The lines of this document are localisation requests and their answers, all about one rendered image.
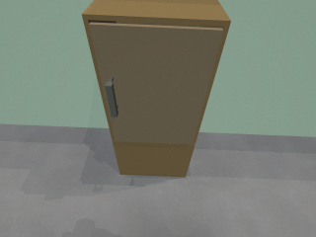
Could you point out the handle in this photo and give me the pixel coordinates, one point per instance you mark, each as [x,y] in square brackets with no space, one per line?
[111,96]

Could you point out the cupboard door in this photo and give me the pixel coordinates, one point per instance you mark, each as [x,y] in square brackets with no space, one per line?
[161,75]

